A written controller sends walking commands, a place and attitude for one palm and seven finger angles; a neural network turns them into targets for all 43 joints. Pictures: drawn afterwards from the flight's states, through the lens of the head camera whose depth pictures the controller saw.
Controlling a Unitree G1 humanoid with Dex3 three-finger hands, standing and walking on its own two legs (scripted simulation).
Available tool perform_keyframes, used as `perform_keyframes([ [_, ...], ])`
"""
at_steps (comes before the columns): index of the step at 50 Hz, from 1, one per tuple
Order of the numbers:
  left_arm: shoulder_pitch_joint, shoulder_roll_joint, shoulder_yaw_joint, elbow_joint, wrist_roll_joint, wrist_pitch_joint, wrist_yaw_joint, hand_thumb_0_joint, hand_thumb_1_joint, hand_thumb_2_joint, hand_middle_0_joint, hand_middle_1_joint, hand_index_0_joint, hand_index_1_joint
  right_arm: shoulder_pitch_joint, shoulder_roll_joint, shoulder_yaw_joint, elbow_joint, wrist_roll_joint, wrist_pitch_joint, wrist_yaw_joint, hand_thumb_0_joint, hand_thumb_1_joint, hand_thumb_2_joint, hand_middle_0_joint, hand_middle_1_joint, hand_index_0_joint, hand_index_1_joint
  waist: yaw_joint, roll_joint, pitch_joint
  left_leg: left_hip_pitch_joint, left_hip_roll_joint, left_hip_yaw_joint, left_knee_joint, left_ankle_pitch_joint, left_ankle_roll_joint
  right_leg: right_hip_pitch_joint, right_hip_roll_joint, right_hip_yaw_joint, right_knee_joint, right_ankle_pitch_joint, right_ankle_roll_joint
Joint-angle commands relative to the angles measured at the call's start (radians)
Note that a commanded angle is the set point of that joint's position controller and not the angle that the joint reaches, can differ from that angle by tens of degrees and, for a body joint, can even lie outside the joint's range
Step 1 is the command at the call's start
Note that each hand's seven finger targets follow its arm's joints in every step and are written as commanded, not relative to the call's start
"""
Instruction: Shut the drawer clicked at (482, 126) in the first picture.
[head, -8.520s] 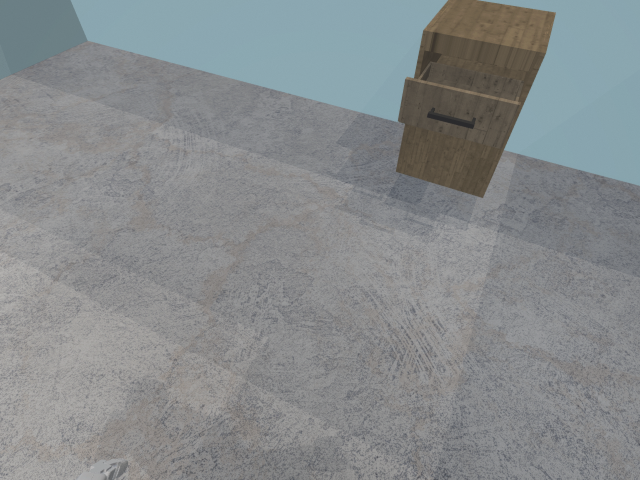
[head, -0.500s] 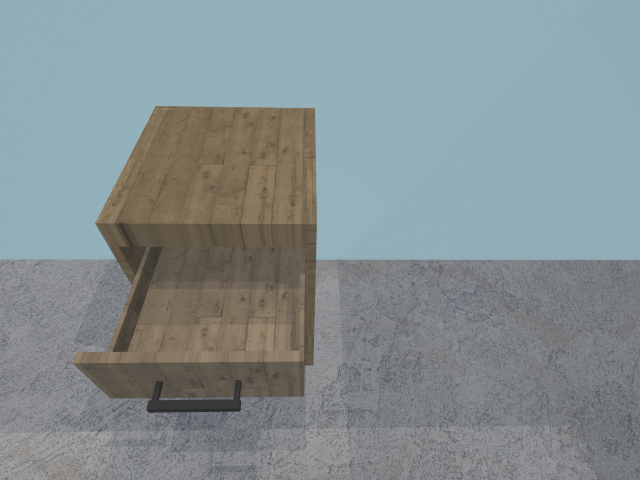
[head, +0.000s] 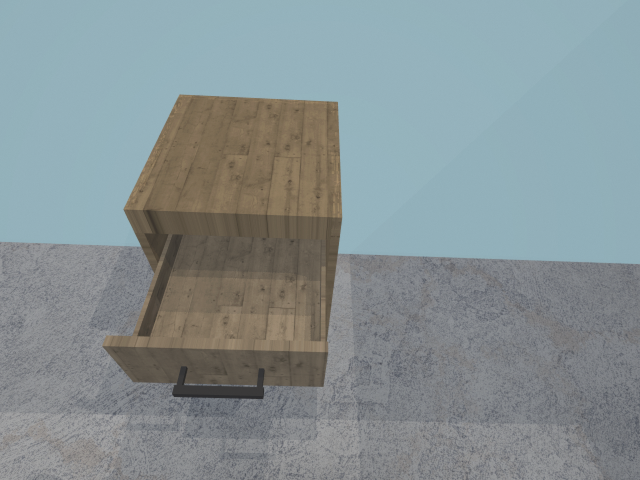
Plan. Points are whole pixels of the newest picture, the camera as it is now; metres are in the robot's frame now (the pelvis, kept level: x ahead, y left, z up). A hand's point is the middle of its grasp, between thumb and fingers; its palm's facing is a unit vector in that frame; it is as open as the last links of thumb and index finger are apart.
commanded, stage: raise the hand and make a fist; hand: left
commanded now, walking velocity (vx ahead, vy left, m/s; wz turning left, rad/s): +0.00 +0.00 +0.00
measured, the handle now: (220, 382) +0.32 +0.20 -0.25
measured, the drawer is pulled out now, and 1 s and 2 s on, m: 0.25 0.25 0.25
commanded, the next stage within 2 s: bring the fist close to the handle in 1.82 s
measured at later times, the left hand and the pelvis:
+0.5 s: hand out of the picture +0.11 +0.16 -0.10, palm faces +0.15 -0.99 -0.06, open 5.1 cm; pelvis -0.05 -0.05 -0.14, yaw +1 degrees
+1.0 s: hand out of the picture +0.12 +0.16 -0.13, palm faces +0.05 -1.00 -0.02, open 3.1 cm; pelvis -0.06 -0.03 -0.16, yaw -1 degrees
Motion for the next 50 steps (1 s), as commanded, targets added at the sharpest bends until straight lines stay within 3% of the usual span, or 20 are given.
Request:
perform_keyframes([
  [1, -0.128, -0.038, -0.036, -0.581, -0.090, -0.169, 0.031, 0.000, 0.900, 0.900, -0.300, -0.408, -0.300, -0.408, -0.148, -0.192, -0.060, -0.273, 0.026, -0.207, -0.024, 0.000, -0.900, -0.900, 0.200, 0.300, 0.200, 0.300, -0.078, 0.056, -0.001, -0.032, 0.056, -0.195, -0.073, -0.093, -0.048, -0.298, 0.046, -0.035, 0.067, -0.035, -0.015],
  [2, -0.120, 0.024, 0.035, -0.502, -0.078, -0.224, 0.013, 0.000, 0.900, 0.900, -0.320, -0.430, -0.320, -0.430, -0.149, -0.219, -0.076, -0.288, 0.006, -0.206, -0.019, 0.000, -0.900, -0.900, 0.200, 0.300, 0.200, 0.300, -0.089, -0.052, -0.008, -0.123, 0.042, -0.188, 0.008, -0.129, -0.040, -0.350, 0.048, -0.037, 0.060, -0.047, -0.012],
  [3, -0.068, -0.005, 0.051, -0.399, -0.077, -0.291, -0.019, 0.000, 0.900, 0.900, -0.340, -0.452, -0.340, -0.452, -0.154, -0.216, -0.085, -0.314, -0.011, -0.200, -0.014, 0.000, -0.900, -0.900, 0.200, 0.300, 0.200, 0.300, -0.091, -0.184, -0.010, -0.208, 0.039, -0.185, 0.100, -0.130, -0.039, -0.435, 0.056, -0.053, 0.117, -0.080, -0.010],
  [5, 0.117, -0.074, 0.058, -0.332, -0.097, -0.451, -0.116, 0.000, 0.900, 0.900, -0.380, -0.495, -0.380, -0.495, -0.203, -0.195, -0.108, -0.382, -0.022, -0.202, 0.013, 0.000, -0.900, -0.900, 0.200, 0.300, 0.200, 0.300, -0.007, -0.219, -0.139, -0.299, 0.040, -0.143, 0.251, -0.052, -0.057, -0.525, 0.065, -0.059, 0.274, -0.101, -0.024],
  [7, 0.229, -0.096, 0.060, -0.393, -0.131, -0.611, -0.226, 0.000, 0.900, 0.900, -0.420, -0.538, -0.420, -0.538, -0.250, -0.181, -0.127, -0.451, -0.028, -0.199, 0.045, 0.000, -0.900, -0.900, 0.200, 0.300, 0.200, 0.300, 0.052, -0.129, -0.255, -0.390, 0.034, -0.115, 0.378, 0.019, -0.066, -0.576, 0.066, -0.038, 0.409, -0.055, -0.034],
  [9, 0.244, -0.003, 0.151, -0.393, -0.130, -0.754, -0.316, 0.000, 0.900, 0.900, -0.460, -0.582, -0.460, -0.582, -0.269, -0.169, -0.147, -0.473, -0.024, -0.187, 0.078, 0.000, -0.900, -0.900, 0.200, 0.300, 0.200, 0.300, 0.069, -0.005, -0.300, -0.481, 0.032, -0.111, 0.485, 0.058, -0.079, -0.644, 0.063, -0.011, 0.526, 0.003, -0.045],
  [10, 0.261, 0.020, 0.180, -0.417, -0.138, -0.774, -0.332, 0.000, 0.900, 0.900, -0.480, -0.603, -0.480, -0.603, -0.292, -0.173, -0.155, -0.514, -0.022, -0.175, 0.082, 0.000, -0.900, -0.900, 0.200, 0.300, 0.200, 0.300, 0.076, 0.024, -0.329, -0.502, 0.032, -0.100, 0.514, 0.048, -0.074, -0.666, 0.063, -0.004, 0.562, 0.005, -0.046],
  [12, 0.209, 0.040, 0.196, -0.509, -0.163, -0.739, -0.340, 0.000, 0.900, 0.900, -0.520, -0.647, -0.520, -0.647, -0.341, -0.174, -0.150, -0.585, -0.004, -0.143, 0.070, 0.000, -0.900, -0.900, 0.200, 0.300, 0.200, 0.300, 0.071, 0.015, -0.330, -0.579, 0.019, -0.073, 0.531, -0.112, -0.058, -0.679, 0.060, 0.032, 0.550, -0.115, -0.040],
  [14, 0.124, 0.100, 0.230, -0.652, -0.179, -0.693, -0.313, 0.000, 0.900, 0.900, -0.560, -0.690, -0.560, -0.690, -0.343, -0.173, -0.144, -0.628, -0.002, -0.117, 0.043, 0.000, -0.900, -0.900, 0.200, 0.300, 0.200, 0.300, 0.063, 0.068, -0.347, -0.644, 0.015, -0.087, 0.562, -0.179, -0.046, -0.697, 0.065, 0.070, 0.557, -0.177, -0.036],
  [18, -0.017, 0.111, 0.205, -0.903, -0.177, -0.737, -0.264, 0.000, 0.900, 0.900, -0.640, -0.777, -0.640, -0.777, -0.252, -0.142, -0.131, -0.620, -0.011, -0.107, 0.001, 0.000, -0.900, -0.900, 0.200, 0.300, 0.200, 0.300, -0.001, 0.141, -0.450, -0.619, 0.037, -0.108, 0.661, -0.102, -0.020, -0.732, 0.069, 0.108, 0.567, -0.121, -0.034],
  [19, -0.069, 0.115, 0.190, -0.931, -0.179, -0.758, -0.268, 0.000, 0.900, 0.900, -0.660, -0.798, -0.660, -0.798, -0.236, -0.141, -0.125, -0.599, -0.014, -0.112, -0.008, 0.000, -0.900, -0.900, 0.200, 0.300, 0.200, 0.300, -0.031, 0.112, -0.444, -0.643, 0.042, -0.113, 0.694, -0.092, -0.015, -0.756, 0.075, 0.115, 0.573, -0.109, -0.029],
  [21, -0.069, 0.091, 0.148, -0.872, -0.185, -0.782, -0.313, 0.000, 0.900, 0.900, -0.700, -0.842, -0.700, -0.842, -0.235, -0.145, -0.118, -0.566, -0.017, -0.131, -0.016, 0.000, -0.900, -0.900, 0.200, 0.300, 0.200, 0.300, -0.055, 0.122, -0.414, -0.686, 0.046, -0.118, 0.744, -0.108, -0.013, -0.795, 0.073, 0.122, 0.571, -0.133, -0.028],
  [24, -0.094, 0.112, 0.160, -0.731, -0.208, -0.735, -0.396, 0.000, 0.900, 0.900, -0.760, -0.907, -0.760, -0.907, -0.248, -0.161, -0.107, -0.531, -0.004, -0.153, -0.033, 0.000, -0.900, -0.900, 0.200, 0.300, 0.200, 0.300, -0.077, 0.050, -0.360, -0.797, 0.052, -0.127, 0.797, -0.184, -0.009, -0.820, 0.070, 0.158, 0.543, -0.250, -0.023],
  [26, -0.067, 0.120, 0.174, -0.717, -0.230, -0.675, -0.438, 0.000, 0.900, 0.900, -0.800, -0.950, -0.800, -0.950, -0.257, -0.168, -0.106, -0.536, 0.005, -0.163, -0.037, 0.000, -0.900, -0.900, 0.200, 0.300, 0.200, 0.300, -0.048, 0.058, -0.423, -0.802, 0.049, -0.127, 0.796, -0.192, -0.009, -0.776, 0.060, 0.169, 0.538, -0.276, -0.018],
  [29, 0.022, 0.160, 0.272, -0.645, -0.251, -0.563, -0.426, 0.000, 0.900, 0.900, -0.860, -1.015, -0.860, -1.015, -0.285, -0.152, -0.112, -0.533, 0.018, -0.149, -0.042, 0.000, -0.900, -0.900, 0.200, 0.300, 0.200, 0.300, 0.004, 0.005, -0.481, -0.816, 0.044, -0.129, 0.787, -0.150, -0.009, -0.678, 0.050, 0.188, 0.535, -0.226, -0.004],
  [31, 0.034, 0.169, 0.308, -0.708, -0.254, -0.545, -0.394, 0.000, 0.900, 0.900, -0.900, -1.058, -0.900, -1.058, -0.286, -0.134, -0.114, -0.539, 0.018, -0.137, -0.038, 0.000, -0.900, -0.900, 0.200, 0.300, 0.200, 0.300, 0.026, 0.013, -0.529, -0.807, 0.046, -0.129, 0.773, -0.111, -0.012, -0.626, 0.031, 0.193, 0.549, -0.142, 0.010],
  [34, 0.088, 0.153, 0.319, -0.709, -0.240, -0.565, -0.333, 0.000, 0.900, 0.900, -0.960, -1.123, -0.960, -1.123, -0.301, -0.110, -0.121, -0.519, 0.012, -0.128, -0.029, 0.000, -0.900, -0.900, 0.200, 0.300, 0.200, 0.300, 0.039, 0.011, -0.519, -0.804, 0.050, -0.131, 0.758, -0.079, -0.017, -0.632, 0.032, 0.174, 0.577, -0.064, 0.015],
  [40, 0.060, 0.110, 0.253, -0.637, -0.222, -0.682, -0.317, 0.000, 0.900, 0.900, -1.080, -1.253, -1.080, -1.253, -0.298, -0.130, -0.126, -0.500, 0.007, -0.126, -0.025, 0.000, -0.900, -0.900, 0.200, 0.300, 0.200, 0.300, -0.015, -0.033, -0.386, -0.888, 0.046, -0.128, 0.776, -0.195, -0.020, -0.773, 0.034, 0.170, 0.572, -0.271, 0.007],
  [46, 0.054, 0.090, 0.188, -0.699, -0.220, -0.760, -0.335, 0.000, 0.900, 0.900, -1.200, -1.383, -1.200, -1.383, -0.273, -0.161, -0.129, -0.526, 0.001, -0.157, -0.023, 0.000, -0.900, -0.900, 0.200, 0.300, 0.200, 0.300, -0.018, 0.055, -0.429, -0.832, 0.044, -0.134, 0.767, -0.225, -0.012, -0.868, 0.053, 0.112, 0.626, -0.329, -0.027],
  [50, 0.080, 0.089, 0.181, -0.735, -0.202, -0.755, -0.312, 0.000, 0.900, 0.900, -1.280, -1.470, -1.280, -1.470, -0.268, -0.168, -0.129, -0.541, -0.004, -0.151, -0.013, 0.000, -0.900, -0.900, 0.200, 0.300, 0.200, 0.300, -0.006, 0.088, -0.469, -0.791, 0.045, -0.152, 0.749, -0.221, -0.013, -0.907, 0.063, 0.059, 0.685, -0.282, -0.034],
])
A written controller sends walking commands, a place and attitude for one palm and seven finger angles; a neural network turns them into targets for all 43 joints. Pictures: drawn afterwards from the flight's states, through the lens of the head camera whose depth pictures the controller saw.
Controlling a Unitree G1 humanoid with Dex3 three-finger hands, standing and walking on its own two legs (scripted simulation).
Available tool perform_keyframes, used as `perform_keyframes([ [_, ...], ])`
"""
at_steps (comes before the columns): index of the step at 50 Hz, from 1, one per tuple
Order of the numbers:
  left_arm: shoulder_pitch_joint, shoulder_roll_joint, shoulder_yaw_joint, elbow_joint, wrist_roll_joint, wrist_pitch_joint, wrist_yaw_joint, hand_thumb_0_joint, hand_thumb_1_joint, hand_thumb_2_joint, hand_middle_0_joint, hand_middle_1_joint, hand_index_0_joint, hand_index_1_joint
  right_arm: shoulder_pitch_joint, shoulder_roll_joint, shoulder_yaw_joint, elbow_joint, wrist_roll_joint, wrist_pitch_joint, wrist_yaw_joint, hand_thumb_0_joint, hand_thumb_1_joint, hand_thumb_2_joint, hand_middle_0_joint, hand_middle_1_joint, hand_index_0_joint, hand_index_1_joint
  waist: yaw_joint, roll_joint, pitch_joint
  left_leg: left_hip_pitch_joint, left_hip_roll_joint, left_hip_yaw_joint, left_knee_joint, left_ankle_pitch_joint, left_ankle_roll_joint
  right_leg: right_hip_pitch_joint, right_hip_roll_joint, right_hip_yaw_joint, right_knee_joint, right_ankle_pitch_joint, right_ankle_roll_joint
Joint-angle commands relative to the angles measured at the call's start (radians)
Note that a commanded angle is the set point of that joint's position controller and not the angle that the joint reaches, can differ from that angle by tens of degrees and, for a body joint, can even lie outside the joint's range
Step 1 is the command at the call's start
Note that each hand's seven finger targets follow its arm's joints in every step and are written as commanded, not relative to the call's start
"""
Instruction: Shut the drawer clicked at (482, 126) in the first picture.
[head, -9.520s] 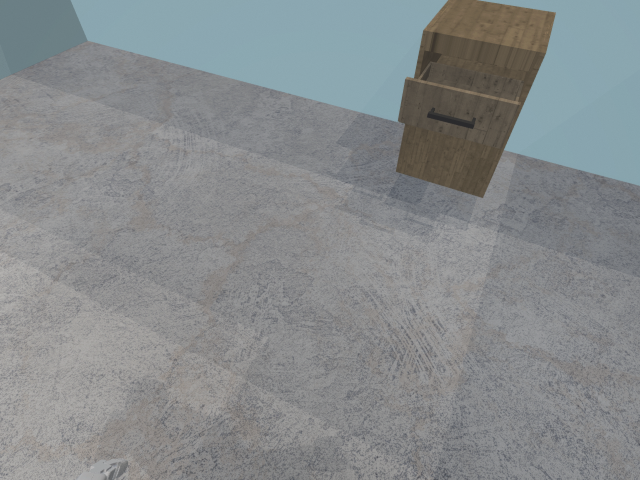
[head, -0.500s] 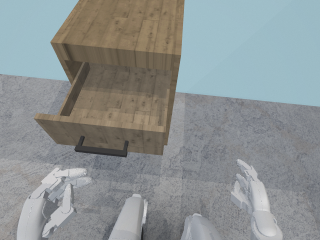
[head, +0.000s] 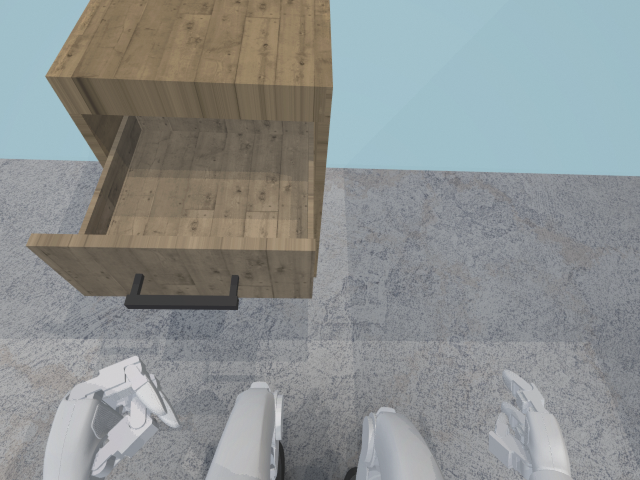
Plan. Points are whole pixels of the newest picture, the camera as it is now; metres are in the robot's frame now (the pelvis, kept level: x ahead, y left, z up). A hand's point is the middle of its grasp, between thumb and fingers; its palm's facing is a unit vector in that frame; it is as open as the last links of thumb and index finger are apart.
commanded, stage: raise the hand and make a fist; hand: left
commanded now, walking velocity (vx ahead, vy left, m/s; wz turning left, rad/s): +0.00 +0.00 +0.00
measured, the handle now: (185, 291) +0.37 +0.23 -0.09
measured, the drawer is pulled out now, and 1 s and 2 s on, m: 0.25 0.25 0.25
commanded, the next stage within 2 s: bring the fist close to the handle in 0.82 s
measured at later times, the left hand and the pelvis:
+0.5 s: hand (168, 417) +0.19 +0.18 +0.01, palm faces +0.05 -1.00 +0.03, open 3.2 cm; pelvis +0.00 +0.03 -0.02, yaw +0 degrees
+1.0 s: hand (175, 416) +0.19 +0.17 +0.01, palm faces +0.08 -1.00 -0.01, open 3.2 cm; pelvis +0.01 +0.01 -0.02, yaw +0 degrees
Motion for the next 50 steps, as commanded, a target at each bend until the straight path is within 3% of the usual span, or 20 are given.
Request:
perform_keyframes([
  [1, 0.045, 0.059, 0.016, -0.241, 0.007, -0.069, 0.021, 0.000, 0.900, 0.900, -1.300, -1.492, -1.300, -1.492, -0.079, -0.109, -0.020, -0.188, -0.002, -0.053, 0.009, 0.000, -0.900, -0.900, 0.200, 0.300, 0.200, 0.300, 0.004, 0.034, -0.247, 0.253, -0.039, -0.065, -0.209, 0.058, 0.014, 0.073, 0.013, 0.106, -0.238, 0.033, 0.014],
  [4, 0.079, 0.061, 0.003, -0.258, 0.034, -0.032, 0.045, 0.000, 0.900, 0.900, -1.360, -1.557, -1.360, -1.557, -0.079, -0.112, -0.019, -0.203, -0.003, -0.034, 0.017, 0.000, -0.900, -0.900, 0.200, 0.300, 0.200, 0.300, 0.016, 0.062, -0.264, 0.282, -0.035, -0.083, -0.229, 0.048, 0.011, 0.045, 0.017, 0.080, -0.210, 0.055, 0.011],
  [6, 0.080, 0.028, -0.049, -0.297, 0.049, -0.012, 0.057, 0.000, 0.900, 0.900, -1.400, -1.600, -1.400, -1.600, -0.084, -0.114, -0.013, -0.227, -0.008, -0.021, 0.027, 0.000, -0.900, -0.900, 0.200, 0.300, 0.200, 0.300, 0.007, 0.068, -0.259, 0.296, -0.035, -0.097, -0.242, 0.015, 0.008, 0.018, 0.015, 0.066, -0.198, 0.051, 0.013],
  [9, 0.083, 0.047, -0.034, -0.280, 0.068, 0.019, 0.079, 0.000, 0.900, 0.900, -1.400, -1.600, -1.400, -1.600, -0.091, -0.110, -0.008, -0.237, -0.009, 0.005, 0.026, 0.000, -0.900, -0.900, 0.200, 0.300, 0.200, 0.300, 0.010, 0.037, -0.237, 0.266, -0.034, -0.111, -0.241, -0.014, 0.005, 0.001, 0.021, 0.059, -0.186, 0.042, 0.012],
  [13, 0.070, 0.017, -0.080, -0.323, 0.080, 0.008, 0.095, 0.000, 0.900, 0.900, -1.400, -1.600, -1.400, -1.600, -0.089, -0.107, 0.003, -0.255, -0.016, 0.013, 0.037, 0.000, -0.900, -0.900, 0.200, 0.300, 0.200, 0.300, 0.006, 0.060, -0.250, 0.280, -0.035, -0.129, -0.236, -0.027, -0.003, -0.039, 0.019, 0.051, -0.159, 0.037, 0.011],
  [14, 0.068, 0.033, -0.066, -0.318, 0.087, 0.007, 0.101, 0.000, 0.900, 0.900, -1.400, -1.600, -1.400, -1.600, -0.087, -0.109, 0.003, -0.249, -0.018, 0.018, 0.036, 0.000, -0.900, -0.900, 0.200, 0.300, 0.200, 0.300, 0.010, 0.053, -0.255, 0.275, -0.033, -0.136, -0.234, -0.033, -0.004, -0.046, 0.021, 0.051, -0.147, 0.036, 0.010],
  [16, 0.052, 0.004, -0.111, -0.337, 0.095, -0.004, 0.104, 0.000, 0.900, 0.900, -1.400, -1.600, -1.400, -1.600, -0.083, -0.112, 0.008, -0.257, -0.021, 0.017, 0.041, 0.000, -0.900, -0.900, 0.200, 0.300, 0.200, 0.300, -0.001, 0.067, -0.266, 0.292, -0.032, -0.143, -0.223, -0.028, -0.005, -0.075, 0.018, 0.049, -0.135, 0.039, 0.011],
  [19, 0.066, 0.014, -0.108, -0.322, 0.106, -0.001, 0.111, 0.000, 0.900, 0.900, -1.400, -1.600, -1.400, -1.600, -0.087, -0.112, 0.009, -0.256, -0.022, 0.022, 0.044, 0.000, -0.900, -0.900, 0.200, 0.300, 0.200, 0.300, 0.005, 0.056, -0.261, 0.272, -0.031, -0.158, -0.227, -0.049, -0.010, -0.085, 0.018, 0.047, -0.118, 0.031, 0.010],
  [21, 0.079, 0.001, -0.133, -0.354, 0.112, -0.001, 0.115, 0.000, 0.900, 0.900, -1.400, -1.600, -1.400, -1.600, -0.082, -0.116, 0.010, -0.270, -0.023, 0.024, 0.051, 0.000, -0.900, -0.900, 0.200, 0.300, 0.200, 0.300, 0.009, 0.081, -0.295, 0.300, -0.030, -0.164, -0.226, -0.030, -0.014, -0.097, 0.014, 0.044, -0.106, 0.039, 0.009],
  [24, 0.100, 0.022, -0.114, -0.374, 0.117, 0.017, 0.134, 0.000, 0.900, 0.900, -1.400, -1.600, -1.400, -1.600, -0.081, -0.111, 0.008, -0.273, -0.021, 0.035, 0.051, 0.000, -0.900, -0.900, 0.200, 0.300, 0.200, 0.300, 0.019, 0.071, -0.314, 0.308, -0.029, -0.169, -0.233, -0.006, -0.018, -0.081, 0.016, 0.044, -0.105, 0.053, 0.008],
  [29, 0.163, 0.016, -0.106, -0.388, 0.121, 0.032, 0.158, 0.000, 0.900, 0.900, -1.400, -1.600, -1.400, -1.600, -0.083, -0.101, 0.003, -0.278, -0.016, 0.051, 0.054, 0.000, -0.900, -0.900, 0.200, 0.300, 0.200, 0.300, 0.030, 0.056, -0.332, 0.312, -0.032, -0.151, -0.226, 0.060, -0.017, -0.043, 0.019, 0.043, -0.115, 0.078, 0.008],
  [30, 0.169, 0.007, -0.120, -0.404, 0.123, 0.025, 0.160, 0.000, 0.900, 0.900, -1.400, -1.600, -1.400, -1.600, -0.080, -0.101, 0.003, -0.281, -0.016, 0.050, 0.056, 0.000, -0.900, -0.900, 0.200, 0.300, 0.200, 0.300, 0.027, 0.070, -0.339, 0.324, -0.032, -0.144, -0.219, 0.085, -0.017, -0.044, 0.017, 0.041, -0.114, 0.087, 0.008],
  [32, 0.186, -0.008, -0.129, -0.377, 0.119, 0.023, 0.158, 0.000, 0.900, 0.900, -1.400, -1.600, -1.400, -1.600, -0.080, -0.098, 0.000, -0.277, -0.015, 0.052, 0.058, 0.000, -0.900, -0.900, 0.200, 0.300, 0.200, 0.300, 0.017, 0.029, -0.325, 0.299, -0.034, -0.132, -0.205, 0.099, -0.010, -0.025, 0.018, 0.042, -0.128, 0.094, 0.011],
  [36, 0.164, -0.001, -0.126, -0.348, 0.124, 0.000, 0.155, 0.000, 0.900, 0.900, -1.400, -1.600, -1.400, -1.600, -0.084, -0.098, 0.000, -0.269, -0.015, 0.050, 0.050, 0.000, -0.900, -0.900, 0.200, 0.300, 0.200, 0.300, 0.005, 0.006, -0.286, 0.255, -0.040, -0.115, -0.183, 0.084, -0.004, -0.030, 0.020, 0.049, -0.134, 0.083, 0.013],
  [39, 0.161, 0.025, -0.099, -0.353, 0.119, -0.027, 0.153, 0.000, 0.900, 0.900, -1.400, -1.600, -1.400, -1.600, -0.084, -0.096, 0.000, -0.261, -0.018, 0.044, 0.048, 0.000, -0.900, -0.900, 0.200, 0.300, 0.200, 0.300, 0.017, 0.028, -0.299, 0.249, -0.044, -0.104, -0.172, 0.098, -0.003, -0.018, 0.020, 0.059, -0.134, 0.088, 0.010],
  [40, 0.157, 0.008, -0.114, -0.357, 0.115, -0.034, 0.149, 0.000, 0.900, 0.900, -1.400, -1.600, -1.400, -1.600, -0.084, -0.095, 0.002, -0.263, -0.018, 0.040, 0.050, 0.000, -0.900, -0.900, 0.200, 0.300, 0.200, 0.300, 0.013, 0.032, -0.309, 0.260, -0.045, -0.102, -0.170, 0.107, -0.002, -0.017, 0.018, 0.060, -0.136, 0.093, 0.011],
  [45, 0.168, 0.021, -0.082, -0.330, 0.099, -0.042, 0.126, 0.000, 0.900, 0.900, -1.400, -1.600, -1.400, -1.600, -0.086, -0.093, -0.003, -0.255, -0.014, 0.041, 0.046, 0.000, -0.900, -0.900, 0.200, 0.300, 0.200, 0.300, 0.015, 0.011, -0.308, 0.231, -0.048, -0.080, -0.147, 0.122, 0.004, 0.023, 0.021, 0.079, -0.157, 0.112, 0.011],
  [50, 0.114, 0.013, -0.079, -0.258, 0.093, -0.050, 0.099, 0.000, 0.900, 0.900, -1.400, -1.600, -1.400, -1.600, -0.091, -0.094, -0.002, -0.234, -0.016, 0.037, 0.042, 0.000, -0.900, -0.900, 0.200, 0.300, 0.200, 0.300, -0.004, -0.004, -0.281, 0.180, -0.048, -0.072, -0.100, 0.115, 0.008, -0.006, 0.021, 0.092, -0.148, 0.111, 0.014],
])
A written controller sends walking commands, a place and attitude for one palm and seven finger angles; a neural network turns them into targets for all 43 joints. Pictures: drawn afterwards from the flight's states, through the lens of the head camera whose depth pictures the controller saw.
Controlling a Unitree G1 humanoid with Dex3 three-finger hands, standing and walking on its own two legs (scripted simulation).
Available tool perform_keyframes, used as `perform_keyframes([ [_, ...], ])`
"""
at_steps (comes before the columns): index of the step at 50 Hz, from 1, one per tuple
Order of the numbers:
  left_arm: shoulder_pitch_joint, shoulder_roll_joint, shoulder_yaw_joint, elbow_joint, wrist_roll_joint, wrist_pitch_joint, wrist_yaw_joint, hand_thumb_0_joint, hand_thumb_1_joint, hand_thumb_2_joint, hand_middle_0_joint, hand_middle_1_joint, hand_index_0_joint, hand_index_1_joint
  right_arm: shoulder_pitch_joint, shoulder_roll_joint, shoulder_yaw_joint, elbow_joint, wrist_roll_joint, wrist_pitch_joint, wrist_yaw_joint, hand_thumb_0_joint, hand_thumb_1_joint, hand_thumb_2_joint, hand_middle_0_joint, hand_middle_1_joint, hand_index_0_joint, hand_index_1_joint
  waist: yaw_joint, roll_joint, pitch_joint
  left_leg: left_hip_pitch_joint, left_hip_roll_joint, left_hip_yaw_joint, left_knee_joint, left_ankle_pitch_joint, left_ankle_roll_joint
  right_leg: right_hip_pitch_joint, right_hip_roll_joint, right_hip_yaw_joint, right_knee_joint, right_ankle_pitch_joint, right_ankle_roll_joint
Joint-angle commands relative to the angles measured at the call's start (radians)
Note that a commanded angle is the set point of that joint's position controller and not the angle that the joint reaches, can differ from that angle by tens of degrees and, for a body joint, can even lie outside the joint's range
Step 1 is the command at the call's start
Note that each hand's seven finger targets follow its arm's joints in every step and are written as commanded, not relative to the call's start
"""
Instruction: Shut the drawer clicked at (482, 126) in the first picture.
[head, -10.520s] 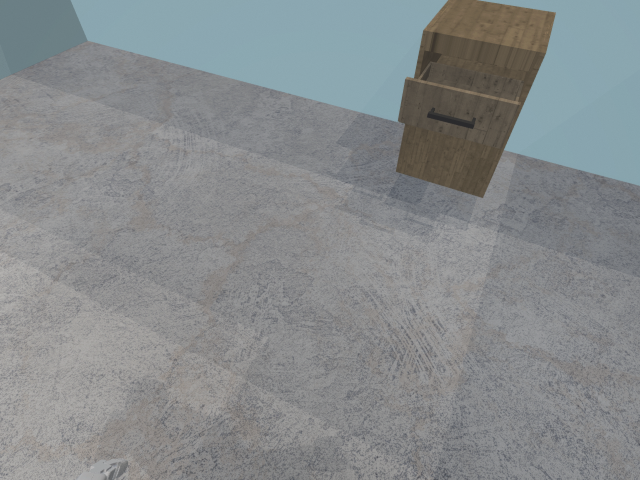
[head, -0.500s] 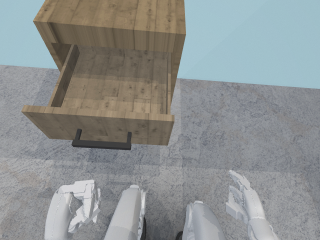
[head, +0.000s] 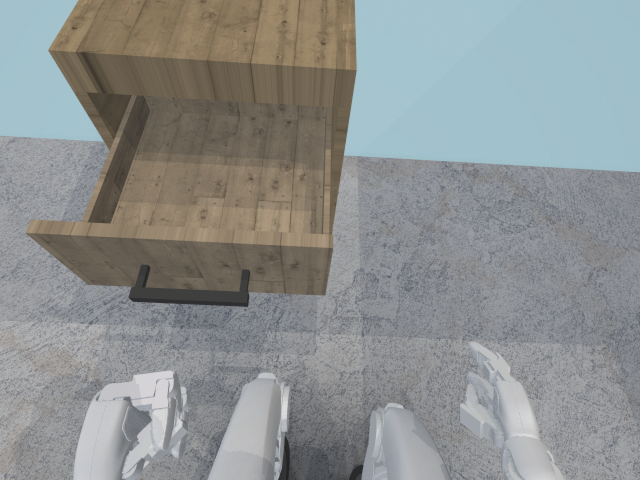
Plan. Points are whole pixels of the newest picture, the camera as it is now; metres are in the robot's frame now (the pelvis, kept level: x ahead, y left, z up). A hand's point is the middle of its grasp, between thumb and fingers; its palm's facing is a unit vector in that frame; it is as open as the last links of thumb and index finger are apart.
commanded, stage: bring the fist close to the handle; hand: left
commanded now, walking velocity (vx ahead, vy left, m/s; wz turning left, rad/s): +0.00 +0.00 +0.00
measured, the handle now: (192, 285) +0.36 +0.22 -0.07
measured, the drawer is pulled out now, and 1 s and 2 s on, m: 0.25 0.25 0.25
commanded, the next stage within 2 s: push the drawer shut in 1.32 s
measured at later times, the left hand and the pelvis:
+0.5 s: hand (200, 391) +0.22 +0.17 -0.03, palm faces +0.06 -1.00 -0.03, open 3.2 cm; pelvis -0.01 -0.01 -0.03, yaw -1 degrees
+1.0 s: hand (209, 363) +0.26 +0.18 -0.08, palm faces +0.05 -1.00 -0.02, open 3.3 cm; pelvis -0.01 +0.00 -0.07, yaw -2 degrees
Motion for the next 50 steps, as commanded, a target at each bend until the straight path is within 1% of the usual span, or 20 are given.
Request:
perform_keyframes([
  [1, 0.018, 0.047, 0.039, -0.126, -0.013, -0.083, -0.020, 0.000, 0.900, 0.900, -1.400, -1.600, -1.400, -1.600, -0.034, -0.134, -0.051, -0.131, 0.005, -0.057, -0.013, 0.000, -0.900, -0.900, 0.200, 0.300, 0.200, 0.300, -0.034, 0.005, -0.242, 0.272, -0.033, -0.064, -0.180, 0.159, -0.006, 0.075, 0.032, 0.099, -0.221, 0.158, -0.001],
  [4, -0.027, 0.074, 0.072, -0.091, -0.018, -0.096, -0.023, 0.000, 0.900, 0.900, -1.400, -1.600, -1.400, -1.600, -0.038, -0.136, -0.049, -0.117, 0.001, -0.059, -0.016, 0.000, -0.900, -0.900, 0.200, 0.300, 0.200, 0.300, -0.029, -0.003, -0.246, 0.237, -0.033, -0.065, -0.158, 0.144, -0.007, 0.064, 0.035, 0.111, -0.211, 0.137, -0.003],
  [7, -0.056, 0.080, 0.085, -0.097, -0.028, -0.111, -0.026, 0.000, 0.900, 0.900, -1.400, -1.600, -1.400, -1.600, -0.035, -0.138, -0.048, -0.115, -0.001, -0.063, -0.013, 0.000, -0.900, -0.900, 0.200, 0.300, 0.200, 0.300, -0.021, 0.024, -0.292, 0.243, -0.034, -0.058, -0.140, 0.158, -0.008, 0.065, 0.031, 0.121, -0.199, 0.148, -0.004],
  [9, -0.065, 0.096, 0.102, -0.077, -0.028, -0.105, -0.028, 0.000, 0.900, 0.900, -1.400, -1.600, -1.400, -1.600, -0.041, -0.139, -0.048, -0.109, 0.001, -0.058, -0.014, 0.000, -0.900, -0.900, 0.200, 0.300, 0.200, 0.300, -0.016, 0.026, -0.294, 0.233, -0.032, -0.057, -0.131, 0.161, -0.007, 0.061, 0.034, 0.124, -0.195, 0.150, -0.006],
  [10, -0.078, 0.083, 0.091, -0.075, -0.031, -0.102, -0.031, 0.000, 0.900, 0.900, -1.400, -1.600, -1.400, -1.600, -0.040, -0.142, -0.046, -0.111, 0.000, -0.058, -0.013, 0.000, -0.900, -0.900, 0.200, 0.300, 0.200, 0.300, -0.021, 0.026, -0.302, 0.234, -0.032, -0.056, -0.126, 0.159, -0.006, 0.056, 0.032, 0.126, -0.194, 0.150, -0.004],
  [15, -0.113, 0.085, 0.099, -0.066, -0.040, -0.085, -0.030, 0.000, 0.900, 0.900, -1.400, -1.600, -1.400, -1.600, -0.042, -0.146, -0.045, -0.104, 0.001, -0.051, -0.010, 0.000, -0.900, -0.900, 0.200, 0.300, 0.200, 0.300, -0.016, 0.035, -0.338, 0.229, -0.030, -0.059, -0.112, 0.169, -0.006, 0.043, 0.032, 0.124, -0.171, 0.159, -0.003],
  [19, -0.138, 0.103, 0.130, -0.002, -0.044, -0.073, -0.024, 0.000, 0.900, 0.900, -1.400, -1.600, -1.400, -1.600, -0.047, -0.146, -0.046, -0.085, 0.002, -0.039, -0.010, 0.000, -0.900, -0.900, 0.200, 0.300, 0.200, 0.300, -0.023, -0.015, -0.317, 0.175, -0.029, -0.062, -0.090, 0.150, -0.006, 0.024, 0.036, 0.130, -0.160, 0.141, 0.001],
  [23, -0.194, 0.097, 0.115, -0.024, -0.041, -0.104, -0.016, 0.000, 0.900, 0.900, -1.400, -1.600, -1.400, -1.600, -0.044, -0.154, -0.041, -0.082, -0.003, -0.045, -0.006, 0.000, -0.900, -0.900, 0.200, 0.300, 0.200, 0.300, -0.020, 0.029, -0.347, 0.191, -0.030, -0.065, -0.078, 0.143, -0.009, -0.023, 0.035, 0.120, -0.129, 0.134, -0.003],
  [27, -0.229, 0.102, 0.121, 0.016, -0.043, -0.114, -0.011, 0.000, 0.900, 0.900, -1.400, -1.600, -1.400, -1.600, -0.042, -0.161, -0.038, -0.072, -0.004, -0.040, 0.000, 0.000, -0.900, -0.900, 0.200, 0.300, 0.200, 0.300, -0.029, 0.005, -0.343, 0.159, -0.031, -0.068, -0.059, 0.125, -0.010, -0.050, 0.037, 0.119, -0.112, 0.120, -0.002],
  [28, -0.233, 0.104, 0.125, 0.016, -0.042, -0.118, -0.012, 0.000, 0.900, 0.900, -1.400, -1.600, -1.400, -1.600, -0.044, -0.165, -0.040, -0.074, -0.005, -0.040, 0.000, 0.000, -0.900, -0.900, 0.200, 0.300, 0.200, 0.300, -0.023, 0.007, -0.356, 0.160, -0.031, -0.069, -0.054, 0.119, -0.011, -0.061, 0.037, 0.117, -0.102, 0.117, -0.001],
  [30, -0.252, 0.098, 0.111, 0.026, -0.039, -0.117, -0.013, 0.000, 0.900, 0.900, -1.400, -1.600, -1.400, -1.600, -0.041, -0.170, -0.038, -0.076, -0.006, -0.038, 0.002, 0.000, -0.900, -0.900, 0.200, 0.300, 0.200, 0.300, -0.029, 0.023, -0.359, 0.171, -0.031, -0.074, -0.054, 0.114, -0.011, -0.091, 0.036, 0.107, -0.088, 0.117, -0.001],
  [31, -0.269, 0.108, 0.120, 0.030, -0.041, -0.116, -0.014, 0.000, 0.900, 0.900, -1.400, -1.600, -1.400, -1.600, -0.041, -0.173, -0.037, -0.074, -0.006, -0.036, 0.002, 0.000, -0.900, -0.900, 0.200, 0.300, 0.200, 0.300, -0.026, 0.032, -0.361, 0.164, -0.031, -0.073, -0.049, 0.103, -0.012, -0.100, 0.036, 0.110, -0.084, 0.108, -0.002],
  [33, -0.302, 0.113, 0.125, 0.049, -0.043, -0.113, -0.016, 0.000, 0.900, 0.900, -1.400, -1.600, -1.400, -1.600, -0.039, -0.179, -0.035, -0.074, -0.006, -0.033, 0.000, 0.000, -0.900, -0.900, 0.200, 0.300, 0.200, 0.300, -0.033, 0.005, -0.358, 0.137, -0.032, -0.072, -0.032, 0.088, -0.010, -0.109, 0.037, 0.115, -0.079, 0.097, -0.001],
  [34, -0.319, 0.134, 0.143, 0.043, -0.042, -0.114, -0.013, 0.000, 0.900, 0.900, -1.400, -1.600, -1.400, -1.600, -0.035, -0.181, -0.033, -0.070, -0.007, -0.033, -0.002, 0.000, -0.900, -0.900, 0.200, 0.300, 0.200, 0.300, -0.027, 0.024, -0.374, 0.148, -0.031, -0.077, -0.032, 0.101, -0.011, -0.118, 0.039, 0.106, -0.063, 0.109, -0.003],
  [37, -0.333, 0.116, 0.128, 0.036, -0.048, -0.111, -0.013, 0.000, 0.900, 0.900, -1.400, -1.600, -1.400, -1.600, -0.033, -0.186, -0.031, -0.076, -0.009, -0.029, 0.003, 0.000, -0.900, -0.900, 0.200, 0.300, 0.200, 0.300, -0.024, 0.042, -0.408, 0.177, -0.031, -0.081, -0.026, 0.120, -0.014, -0.137, 0.037, 0.098, -0.047, 0.128, -0.003],
  [39, -0.339, 0.130, 0.144, 0.061, -0.048, -0.102, -0.013, 0.000, 0.900, 0.900, -1.400, -1.600, -1.400, -1.600, -0.028, -0.189, -0.030, -0.070, -0.008, -0.021, 0.003, 0.000, -0.900, -0.900, 0.200, 0.300, 0.200, 0.300, -0.022, 0.045, -0.403, 0.170, -0.030, -0.084, -0.021, 0.126, -0.015, -0.152, 0.040, 0.091, -0.034, 0.133, -0.005],
  [41, -0.370, 0.114, 0.120, 0.051, -0.043, -0.102, -0.011, 0.000, 0.900, 0.900, -1.400, -1.600, -1.400, -1.600, -0.033, -0.195, -0.029, -0.074, -0.010, -0.017, 0.006, 0.000, -0.900, -0.900, 0.200, 0.300, 0.200, 0.300, -0.029, 0.056, -0.416, 0.184, -0.029, -0.088, -0.014, 0.126, -0.016, -0.182, 0.037, 0.085, -0.019, 0.136, -0.003],
  [47, -0.427, 0.129, 0.139, 0.089, -0.044, -0.094, -0.006, 0.000, 0.900, 0.900, -1.400, -1.600, -1.400, -1.600, -0.028, -0.202, -0.026, -0.071, -0.012, 0.001, 0.008, 0.000, -0.900, -0.900, 0.200, 0.300, 0.200, 0.300, -0.031, 0.033, -0.424, 0.147, -0.031, -0.088, 0.016, 0.122, -0.016, -0.197, 0.039, 0.086, 0.000, 0.138, -0.002],
  [49, -0.391, 0.157, 0.166, 0.048, -0.047, -0.096, -0.003, 0.000, 0.900, 0.900, -1.400, -1.600, -1.400, -1.600, -0.024, -0.201, -0.028, -0.079, -0.011, 0.004, 0.009, 0.000, -0.900, -0.900, 0.200, 0.300, 0.200, 0.300, -0.003, 0.062, -0.466, 0.186, -0.030, -0.091, 0.003, 0.158, -0.021, -0.177, 0.041, 0.085, 0.007, 0.155, -0.007],
  [50, -0.366, 0.133, 0.144, 0.018, -0.048, -0.095, -0.003, 0.000, 0.900, 0.900, -1.400, -1.600, -1.400, -1.600, -0.028, -0.198, -0.028, -0.086, -0.010, 0.006, 0.014, 0.000, -0.900, -0.900, 0.200, 0.300, 0.200, 0.300, 0.002, 0.089, -0.494, 0.222, -0.030, -0.093, -0.008, 0.178, -0.023, -0.175, 0.038, 0.083, 0.006, 0.168, -0.007],
])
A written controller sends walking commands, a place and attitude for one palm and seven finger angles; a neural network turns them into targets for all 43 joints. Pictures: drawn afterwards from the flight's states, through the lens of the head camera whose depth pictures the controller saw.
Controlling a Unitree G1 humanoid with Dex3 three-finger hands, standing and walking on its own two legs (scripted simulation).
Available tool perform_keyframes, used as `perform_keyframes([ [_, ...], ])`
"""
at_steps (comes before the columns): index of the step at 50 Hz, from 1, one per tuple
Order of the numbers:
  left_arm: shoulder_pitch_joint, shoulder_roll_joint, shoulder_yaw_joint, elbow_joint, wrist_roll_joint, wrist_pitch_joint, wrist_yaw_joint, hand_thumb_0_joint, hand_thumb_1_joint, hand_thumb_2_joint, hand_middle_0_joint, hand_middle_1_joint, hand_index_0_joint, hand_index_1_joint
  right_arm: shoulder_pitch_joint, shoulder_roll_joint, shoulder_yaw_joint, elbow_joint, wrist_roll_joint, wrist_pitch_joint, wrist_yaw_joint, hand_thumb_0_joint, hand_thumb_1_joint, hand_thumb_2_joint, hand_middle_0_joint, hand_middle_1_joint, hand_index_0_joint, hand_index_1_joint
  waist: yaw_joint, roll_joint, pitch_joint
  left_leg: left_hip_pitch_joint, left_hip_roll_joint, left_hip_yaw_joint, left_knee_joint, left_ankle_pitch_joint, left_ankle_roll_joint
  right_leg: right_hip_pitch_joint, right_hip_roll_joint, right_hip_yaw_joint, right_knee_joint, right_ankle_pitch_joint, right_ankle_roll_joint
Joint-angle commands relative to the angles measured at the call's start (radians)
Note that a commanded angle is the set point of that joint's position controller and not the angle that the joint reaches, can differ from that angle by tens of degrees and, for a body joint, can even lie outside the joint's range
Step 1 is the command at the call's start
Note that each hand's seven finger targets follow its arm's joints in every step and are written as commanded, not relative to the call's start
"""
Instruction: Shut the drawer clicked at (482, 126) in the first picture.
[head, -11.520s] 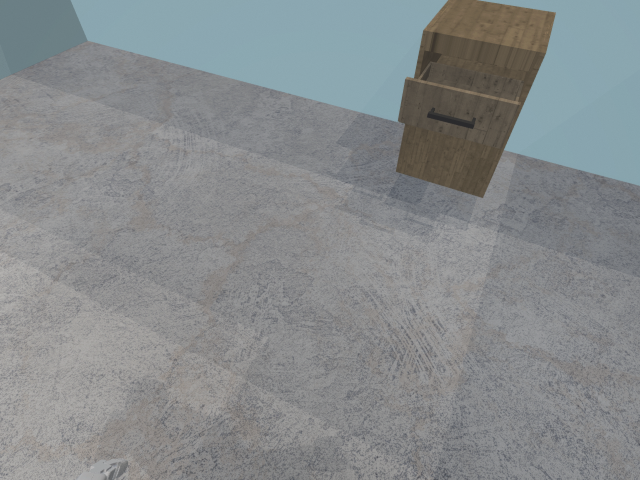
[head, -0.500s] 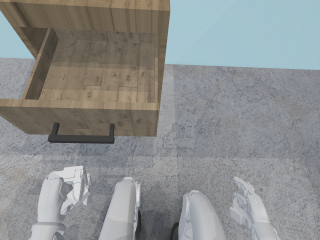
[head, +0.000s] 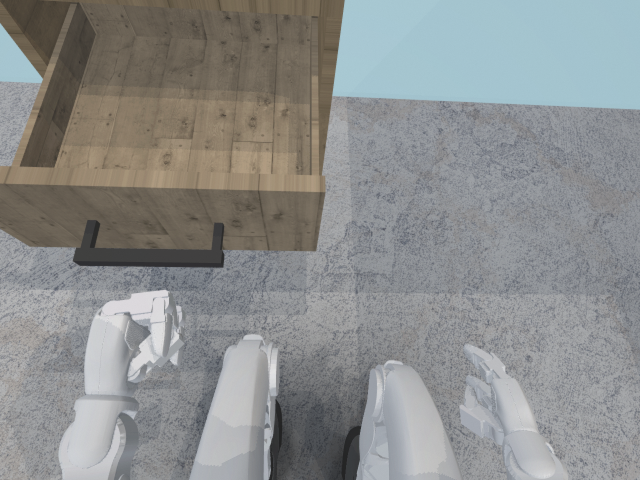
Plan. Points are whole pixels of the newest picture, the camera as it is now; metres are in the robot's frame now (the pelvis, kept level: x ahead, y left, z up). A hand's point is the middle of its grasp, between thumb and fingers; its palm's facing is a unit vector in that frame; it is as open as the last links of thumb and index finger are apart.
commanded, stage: bring the fist close to the handle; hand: left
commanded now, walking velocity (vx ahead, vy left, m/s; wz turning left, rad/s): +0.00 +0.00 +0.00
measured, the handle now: (153, 243) +0.36 +0.24 +0.00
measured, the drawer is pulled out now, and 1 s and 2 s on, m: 0.25 0.25 0.11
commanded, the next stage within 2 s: push the drawer shut in 0.32 s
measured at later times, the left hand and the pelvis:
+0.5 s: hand (184, 340) +0.26 +0.18 +0.00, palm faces +0.09 -1.00 -0.03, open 3.2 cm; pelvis +0.00 -0.01 +0.00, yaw +0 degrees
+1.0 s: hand (183, 297) +0.31 +0.19 -0.01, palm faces +0.09 -0.99 -0.05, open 2.9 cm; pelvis +0.00 +0.00 +0.00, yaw +0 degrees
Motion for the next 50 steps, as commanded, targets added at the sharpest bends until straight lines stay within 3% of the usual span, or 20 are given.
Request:
perform_keyframes([
  [1, 0.058, 0.070, 0.037, -0.263, -0.012, -0.069, 0.007, 0.000, 0.900, 0.900, -1.400, -1.600, -1.400, -1.600, 0.013, -0.155, -0.066, -0.139, 0.010, -0.031, -0.005, 0.000, -0.900, -0.900, 0.200, 0.300, 0.200, 0.300, 0.013, 0.095, -0.481, 0.561, -0.043, -0.096, -0.256, 0.217, -0.028, 0.127, 0.035, 0.081, -0.249, 0.222, 0.005],
  [7, 0.059, 0.065, 0.036, -0.234, -0.005, -0.051, 0.022, 0.000, 0.900, 0.900, -1.400, -1.600, -1.400, -1.600, 0.011, -0.149, -0.065, -0.132, 0.014, -0.016, -0.007, 0.000, -0.900, -0.900, 0.200, 0.300, 0.200, 0.300, -0.009, 0.028, -0.422, 0.480, -0.047, -0.092, -0.238, 0.177, -0.021, 0.135, 0.038, 0.085, -0.256, 0.200, 0.010],
  [11, 0.026, 0.065, 0.028, -0.233, -0.002, -0.074, 0.027, 0.000, 0.900, 0.900, -1.400, -1.600, -1.400, -1.600, 0.011, -0.146, -0.063, -0.123, 0.011, -0.022, -0.010, 0.000, -0.900, -0.900, 0.200, 0.300, 0.200, 0.300, -0.018, 0.032, -0.414, 0.476, -0.049, -0.090, -0.231, 0.159, -0.022, 0.117, 0.037, 0.088, -0.257, 0.186, 0.010],
  [15, 0.022, 0.065, 0.017, -0.236, 0.008, -0.092, 0.027, 0.000, 0.900, 0.900, -1.400, -1.600, -1.400, -1.600, 0.009, -0.150, -0.062, -0.124, 0.008, -0.026, -0.011, 0.000, -0.900, -0.900, 0.200, 0.300, 0.200, 0.300, -0.007, 0.070, -0.423, 0.500, -0.051, -0.093, -0.240, 0.165, -0.025, 0.103, 0.033, 0.084, -0.248, 0.185, 0.006],
  [21, 0.029, 0.079, 0.038, -0.198, 0.002, -0.066, 0.024, 0.000, 0.900, 0.900, -1.400, -1.600, -1.400, -1.600, 0.009, -0.148, -0.060, -0.134, 0.013, -0.013, -0.013, 0.000, -0.900, -0.900, 0.200, 0.300, 0.200, 0.300, -0.007, 0.015, -0.400, 0.438, -0.053, -0.076, -0.230, 0.124, -0.018, 0.153, 0.036, 0.107, -0.284, 0.157, 0.009],
  [24, -0.045, 0.113, 0.069, -0.208, 0.005, -0.071, 0.030, 0.000, 0.900, 0.900, -1.400, -1.600, -1.400, -1.600, 0.019, -0.147, -0.057, -0.123, 0.011, -0.013, -0.021, 0.000, -0.900, -0.900, 0.200, 0.300, 0.200, 0.300, -0.011, 0.029, -0.406, 0.426, -0.050, -0.070, -0.213, 0.140, -0.016, 0.156, 0.041, 0.114, -0.281, 0.165, 0.008],
  [27, -0.095, 0.098, 0.056, -0.206, 0.000, -0.079, 0.031, 0.000, 0.900, 0.900, -1.400, -1.600, -1.400, -1.600, 0.022, -0.151, -0.056, -0.114, 0.008, -0.016, -0.021, 0.000, -0.900, -0.900, 0.200, 0.300, 0.200, 0.300, -0.019, 0.058, -0.431, 0.457, -0.050, -0.070, -0.207, 0.159, -0.019, 0.139, 0.038, 0.109, -0.276, 0.183, 0.008],
  [29, -0.111, 0.106, 0.061, -0.166, -0.001, -0.068, 0.023, 0.000, 0.900, 0.900, -1.400, -1.600, -1.400, -1.600, 0.033, -0.155, -0.054, -0.109, 0.009, -0.014, -0.023, 0.000, -0.900, -0.900, 0.200, 0.300, 0.200, 0.300, -0.028, 0.042, -0.420, 0.443, -0.047, -0.070, -0.203, 0.164, -0.016, 0.142, 0.039, 0.110, -0.280, 0.188, 0.008],
  [38, -0.186, 0.131, 0.095, -0.132, -0.018, -0.026, 0.005, 0.000, 0.900, 0.900, -1.400, -1.600, -1.400, -1.600, 0.048, -0.168, -0.053, -0.115, 0.015, 0.006, -0.027, 0.000, -0.900, -0.900, 0.200, 0.300, 0.200, 0.300, -0.014, 0.060, -0.464, 0.467, -0.042, -0.058, -0.208, 0.215, -0.015, 0.184, 0.040, 0.115, -0.286, 0.234, 0.010],
  [45, -0.352, 0.154, 0.113, -0.071, -0.007, -0.050, 0.025, 0.000, 0.900, 0.900, -1.400, -1.600, -1.400, -1.600, 0.062, -0.176, -0.052, -0.083, 0.011, 0.009, -0.034, 0.000, -0.900, -0.900, 0.200, 0.300, 0.200, 0.300, -0.057, 0.031, -0.426, 0.416, -0.043, -0.063, -0.189, 0.173, -0.012, 0.148, 0.040, 0.114, -0.281, 0.206, 0.014],
  [47, -0.402, 0.162, 0.118, -0.066, -0.002, -0.064, 0.024, 0.000, 0.900, 0.900, -1.400, -1.600, -1.400, -1.600, 0.063, -0.181, -0.053, -0.074, 0.009, 0.007, -0.036, 0.000, -0.900, -0.900, 0.200, 0.300, 0.200, 0.300, -0.052, 0.062, -0.447, 0.448, -0.042, -0.066, -0.191, 0.161, -0.016, 0.116, 0.040, 0.105, -0.270, 0.195, 0.012],
  [50, -0.486, 0.167, 0.110, -0.032, 0.004, -0.058, 0.021, 0.000, 0.900, 0.900, -1.400, -1.600, -1.400, -1.600, 0.068, -0.192, -0.051, -0.068, 0.007, 0.010, -0.041, 0.000, -0.900, -0.900, 0.200, 0.300, 0.200, 0.300, -0.066, 0.072, -0.448, 0.459, -0.043, -0.072, -0.195, 0.130, -0.017, 0.087, 0.037, 0.101, -0.269, 0.177, 0.013],
])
